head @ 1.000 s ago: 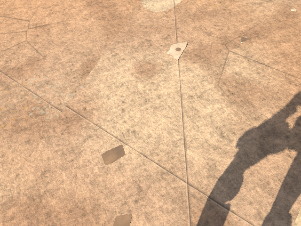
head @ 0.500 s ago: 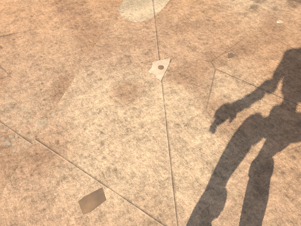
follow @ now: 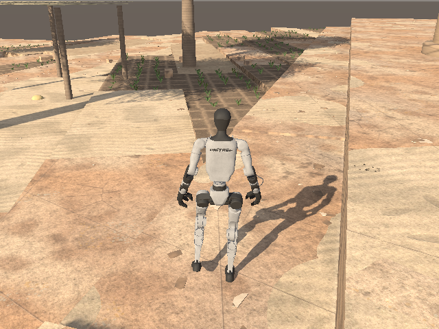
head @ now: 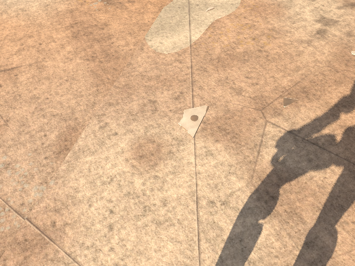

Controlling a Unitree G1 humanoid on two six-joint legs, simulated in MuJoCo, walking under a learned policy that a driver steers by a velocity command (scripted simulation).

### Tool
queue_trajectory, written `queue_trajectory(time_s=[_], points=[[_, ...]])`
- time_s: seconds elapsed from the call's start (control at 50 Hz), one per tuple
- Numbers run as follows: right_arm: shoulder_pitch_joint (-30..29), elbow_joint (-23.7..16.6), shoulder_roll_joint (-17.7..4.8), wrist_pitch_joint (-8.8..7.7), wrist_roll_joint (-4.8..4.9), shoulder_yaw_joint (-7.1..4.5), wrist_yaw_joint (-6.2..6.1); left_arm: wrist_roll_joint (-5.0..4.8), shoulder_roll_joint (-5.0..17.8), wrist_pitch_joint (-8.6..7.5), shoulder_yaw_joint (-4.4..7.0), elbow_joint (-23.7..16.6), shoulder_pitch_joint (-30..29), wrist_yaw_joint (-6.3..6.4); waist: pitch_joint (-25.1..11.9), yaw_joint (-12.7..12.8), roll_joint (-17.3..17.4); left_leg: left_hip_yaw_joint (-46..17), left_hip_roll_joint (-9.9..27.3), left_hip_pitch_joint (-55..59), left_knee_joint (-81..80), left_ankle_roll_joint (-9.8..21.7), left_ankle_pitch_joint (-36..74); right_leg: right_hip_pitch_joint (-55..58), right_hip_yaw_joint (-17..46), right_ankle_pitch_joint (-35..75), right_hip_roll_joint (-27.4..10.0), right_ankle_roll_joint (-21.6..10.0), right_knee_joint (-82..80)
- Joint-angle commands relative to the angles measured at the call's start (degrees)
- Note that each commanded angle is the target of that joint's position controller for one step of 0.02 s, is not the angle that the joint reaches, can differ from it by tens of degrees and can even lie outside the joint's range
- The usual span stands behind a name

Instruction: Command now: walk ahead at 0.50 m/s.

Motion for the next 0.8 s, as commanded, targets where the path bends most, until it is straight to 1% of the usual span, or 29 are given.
queue_trajectory(time_s=[0.02, 0.06, 0.12, 0.18, 0.22, 0.26, 0.28, 0.3, 0.32, 0.34, 0.36, 0.38, 0.4, 0.42, 0.44, 0.46, 0.48, 0.5, 0.52, 0.54, 0.58, 0.62, 0.66, 0.7, 0.74, 0.78, 0.8], points=[[-0.2, -3.4, -2.5, 0.20, -0.65, -0.63, -0.21, -0.27, 8.3, -1.17, 2.08, -2.6, -0.8, 0.62, -1.4, -1.7, -5.3, -1.8, 2.7, -7.3, -5.5, -1.5, 6.5, 6.4, 13.2, 14.2, -15.4, -9.3, -11.8], [-3.7, -4.4, -1.7, 0.00, -0.69, -0.35, 0.03, -0.40, 8.7, -0.69, 2.13, -1.7, 0.6, 1.11, -0.5, -0.8, -5.3, -1.2, 2.3, -7.9, -12.5, -1.9, 12.2, 7.1, 10.3, 15.3, -14.3, -8.3, -12.3], [-9.5, -5.8, -0.8, -0.54, -0.37, 0.15, 0.67, -0.73, 9.4, -0.28, 2.21, -0.3, 2.8, 1.57, 1.1, 1.2, -5.7, 0.3, 0.8, -5.4, -22.5, -1.8, 19.4, 7.2, 7.3, 13.2, -13.0, -6.9, -13.1], [-14.8, -7.6, -0.7, -0.99, 0.03, 0.44, 1.41, -1.01, 10.0, 0.30, 2.33, 1.7, 6.1, 1.70, 2.8, 3.1, -5.5, 1.3, -0.5, -5.4, -28.2, -1.3, 20.3, 10.9, 7.2, 12.2, -14.3, -6.9, -12.2], [-17.5, -8.8, -0.9, -1.37, 0.25, 0.54, 2.14, -1.09, 10.1, 0.98, 2.44, 2.8, 7.5, 1.87, 3.7, 3.6, -5.6, 1.3, -1.1, -6.7, -30.6, -0.4, 18.0, 14.9, 7.7, 13.9, -16.0, -6.9, -10.5], [-18.1, -9.6, -1.6, -1.76, 0.29, 0.44, 2.85, -1.25, 10.7, 1.57, 2.72, 3.5, 7.5, 2.20, 3.5, 2.7, -6.1, 1.3, -1.6, -6.2, -32.6, 1.1, 14.2, 18.3, 8.1, 17.7, -17.5, -6.3, -8.0], [-17.0, -9.4, -2.2, -1.89, 0.25, 0.23, 3.05, -1.28, 11.0, 1.82, 2.87, 3.6, 7.0, 2.36, 2.7, 1.8, -6.6, 1.9, -2.3, -3.8, -33.3, 1.9, 12.2, 19.3, 8.0, 21.5, -17.8, -5.7, -6.3], [-14.7, -8.9, -3.3, -2.04, 0.05, -0.28, 2.99, -1.32, 11.5, 2.03, 2.98, 3.6, 6.6, 2.47, 1.0, 0.2, -7.4, 2.8, -3.8, 1.4, -33.9, 2.7, 10.3, 19.1, 8.3, 29.2, -17.4, -5.2, -3.1], [-8.8, -7.3, -4.9, -2.17, -0.11, -1.24, 2.69, -1.34, 11.7, 2.33, 2.93, 3.5, 5.4, 2.55, -2.5, -3.4, -7.7, 4.3, -5.7, 10.4, -35.5, 4.0, 10.6, 17.8, 7.4, 37.7, -15.7, -4.3, 3.3], [0.7, -4.7, -8.0, -2.31, -0.81, -2.60, 2.08, -0.87, 10.5, 2.47, 2.33, 2.8, 4.6, 2.67, -8.8, -7.7, -6.7, 2.5, -3.7, 25.6, -34.7, 6.0, 16.1, 11.5, 5.9, 37.5, -12.3, -2.2, 14.7], [9.8, -3.4, -13.3, -2.19, -2.26, -3.74, 1.37, 0.77, 7.1, 1.95, 1.05, 0.9, 6.5, 2.70, -18.9, -9.0, 2.2, -11.9, 10.0, 47.1, -30.5, 10.8, 28.6, -4.8, 3.7, 15.5, -6.3, 0.9, 34.5], [10.0, -2.8, -12.6, -1.61, -2.19, -3.36, 1.54, -0.35, 1.7, 1.05, -0.33, 2.4, 14.4, 2.32, -26.9, -5.7, 14.2, -32.7, 20.7, 59.4, -35.9, 18.3, 30.5, -21.2, 8.1, -28.0, 1.9, 3.7, 50.0], [8.4, -3.8, -7.8, -1.29, -1.38, -2.22, 1.36, -2.00, 9.4, 0.72, 1.69, 2.9, 9.7, 2.39, -22.1, -8.0, 6.2, -28.1, 18.4, 53.1, -37.9, 15.8, 31.6, -23.7, 13.1, -27.3, -1.0, 3.9, 54.7], [3.5, -4.4, -5.9, -1.25, -1.05, -1.51, 1.01, -2.84, 10.6, 0.88, 2.35, 1.0, 4.7, 2.64, -13.6, -6.5, 4.7, -18.3, 16.6, 44.8, -38.7, 13.8, 37.3, -25.9, 10.9, -23.5, -3.2, 4.3, 53.9], [-0.2, -4.3, -4.0, -1.32, -1.02, -0.95, 1.03, -2.23, 9.6, 1.45, 2.41, 0.9, 3.0, 3.07, -9.6, -4.3, 1.1, -12.2, 13.9, 37.1, -40.1, 12.4, 41.0, -24.3, 9.3, -20.2, -5.6, 5.1, 51.5], [-2.8, -4.2, -3.0, -1.45, -1.22, -0.82, 1.06, -1.60, 8.7, 2.40, 2.75, 0.9, 3.2, 3.36, -6.9, -2.3, 1.5, -8.0, 12.2, 30.5, -42.1, 11.2, 40.6, -21.1, 8.7, -17.3, -7.2, 5.6, 48.8], [-4.5, -4.0, -2.6, -1.62, -1.83, -0.76, 1.09, -1.66, 7.5, 3.62, 2.85, 1.0, 4.7, 3.45, -6.2, -0.5, 3.3, -4.8, 10.9, 25.2, -44.4, 10.7, 39.7, -16.7, 8.2, -15.1, -8.1, 5.9, 47.7], [-6.0, -3.8, -2.6, -1.84, -2.21, -0.83, 1.09, -1.71, 6.2, 4.70, 2.83, 0.9, 5.7, 3.59, -5.5, 0.5, 3.8, -2.3, 10.4, 21.6, -46.0, 11.2, 40.1, -14.6, 7.0, -13.6, -7.7, 6.4, 47.4], [-7.1, -3.5, -3.3, -1.95, -2.45, -1.01, 0.88, -1.61, 5.4, 5.45, 2.85, 0.3, 5.8, 3.76, -4.8, 1.2, 3.8, -0.2, 10.5, 19.7, -47.2, 11.9, 40.7, -14.6, 6.5, -12.2, -7.7, 6.9, 46.4], [-7.8, -3.2, -4.1, -1.89, -2.40, -1.26, 0.48, -1.45, 5.0, 5.92, 2.85, -0.9, 4.8, 3.88, -4.0, 1.5, 3.9, 1.6, 10.6, 19.0, -48.2, 12.2, 40.6, -15.7, 6.3, -10.3, -8.0, 7.2, 44.1], [-7.9, -2.4, -5.2, -1.28, -2.08, -1.63, -0.55, -1.06, 4.8, 6.15, 2.81, -2.9, 2.3, 3.76, -4.1, 1.1, 3.6, 4.7, 10.5, 20.2, -48.9, 12.1, 38.6, -16.8, 5.8, -5.2, -8.8, 7.3, 38.3], [-8.2, -2.0, -5.9, -0.31, -1.77, -1.76, -1.41, -0.94, 4.6, 6.08, 2.73, -4.2, -0.1, 3.11, -4.6, 0.3, 3.0, 7.7, 9.7, 21.4, -49.0, 11.5, 35.1, -15.5, 4.5, -0.2, -9.0, 7.1, 32.4], [-7.8, -1.4, -6.8, 0.66, -1.49, -1.98, -1.87, -0.88, 4.5, 6.15, 2.67, -5.9, -3.2, 2.36, -4.4, -1.0, 2.4, 8.9, 10.3, 23.1, -48.8, 11.4, 32.8, -14.8, 3.4, 2.0, -8.9, 6.6, 27.8], [-6.8, -0.9, -7.8, 1.71, -1.04, -2.31, -1.92, -0.85, 5.1, 6.47, 2.88, -7.6, -5.7, 1.64, -3.8, -2.0, 2.0, 9.1, 11.4, 25.8, -47.6, 11.2, 30.5, -15.0, 2.4, 1.0, -8.5, 6.0, 24.4], [-6.2, -0.5, -8.8, 2.73, -0.39, -2.71, -1.77, -0.81, 5.8, 6.96, 3.26, -9.3, -7.4, 0.98, -3.2, -2.5, 2.2, 8.7, 12.9, 28.3, -45.2, 10.7, 28.7, -15.4, 1.5, -2.8, -8.0, 5.0, 22.0], [-6.3, -0.4, -9.4, 3.50, 0.37, -3.08, -1.76, -0.91, 6.3, 7.35, 3.62, -10.7, -7.9, 0.44, -2.8, -2.2, 2.9, 8.0, 14.1, 30.3, -41.9, 9.4, 28.6, -14.9, 0.6, -6.2, -7.2, 3.6, 18.6], [-6.8, -0.5, -9.4, 3.79, 0.81, -3.17, -1.84, -0.95, 6.3, 7.38, 3.79, -11.0, -7.3, 0.24, -3.0, -1.4, 2.9, 8.5, 13.9, 30.9, -39.2, 8.1, 29.1, -13.1, -0.3, -5.4, -6.4, 2.7, 15.1]])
